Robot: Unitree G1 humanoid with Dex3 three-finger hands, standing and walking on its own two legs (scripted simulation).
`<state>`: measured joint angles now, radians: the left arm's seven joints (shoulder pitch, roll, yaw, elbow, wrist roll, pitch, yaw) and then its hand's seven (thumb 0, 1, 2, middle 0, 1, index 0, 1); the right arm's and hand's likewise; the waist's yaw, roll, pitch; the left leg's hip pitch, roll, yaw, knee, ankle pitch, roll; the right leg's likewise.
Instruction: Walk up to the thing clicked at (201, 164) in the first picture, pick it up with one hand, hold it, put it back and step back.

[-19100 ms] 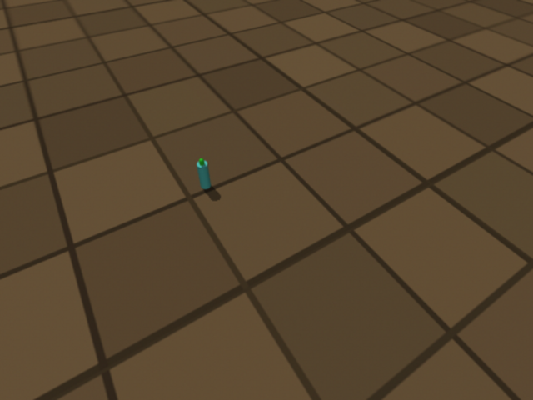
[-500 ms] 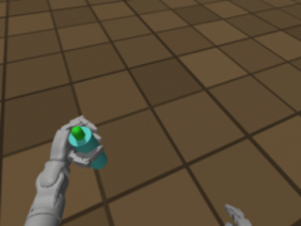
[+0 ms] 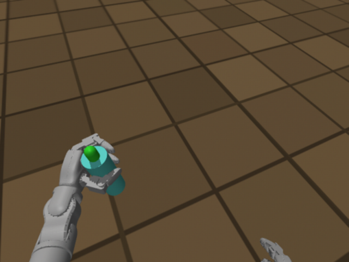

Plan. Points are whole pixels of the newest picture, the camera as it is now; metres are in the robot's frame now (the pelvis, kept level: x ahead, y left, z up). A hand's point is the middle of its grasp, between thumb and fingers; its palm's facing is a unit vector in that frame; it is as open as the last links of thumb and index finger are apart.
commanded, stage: hold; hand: left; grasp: from the side
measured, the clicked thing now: (103, 170) +0.32 +0.17 +0.03
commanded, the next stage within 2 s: crouch in 0.40 s
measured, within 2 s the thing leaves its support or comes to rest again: neither
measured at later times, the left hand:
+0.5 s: hand (106, 166) +0.32 +0.16 +0.04, palm faces -0.04 -1.00 -0.01, open 7.7 cm
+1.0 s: hand (117, 185) +0.34 +0.16 -0.10, palm faces -0.02 -1.00 +0.00, open 7.6 cm
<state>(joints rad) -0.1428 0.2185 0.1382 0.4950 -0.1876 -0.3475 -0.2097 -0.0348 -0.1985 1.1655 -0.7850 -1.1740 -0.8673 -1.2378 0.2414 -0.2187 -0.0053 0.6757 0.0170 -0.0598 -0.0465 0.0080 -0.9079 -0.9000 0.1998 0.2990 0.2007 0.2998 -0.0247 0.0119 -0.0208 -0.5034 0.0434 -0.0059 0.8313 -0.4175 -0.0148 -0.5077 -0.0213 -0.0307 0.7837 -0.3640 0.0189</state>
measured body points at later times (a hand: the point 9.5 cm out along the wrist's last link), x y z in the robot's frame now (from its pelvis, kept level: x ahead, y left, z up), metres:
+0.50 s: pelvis +0.00 +0.00 +0.00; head +0.03 +0.00 +0.45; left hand +0.32 +0.21 +0.04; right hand +0.12 -0.25 -0.11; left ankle +0.00 +0.13 -0.70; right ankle +0.02 -0.13 -0.70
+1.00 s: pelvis -0.03 +0.00 -0.09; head +0.09 +0.02 +0.35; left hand +0.34 +0.22 -0.10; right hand +0.09 -0.27 -0.19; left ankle +0.00 +0.13 -0.70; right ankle +0.02 -0.13 -0.70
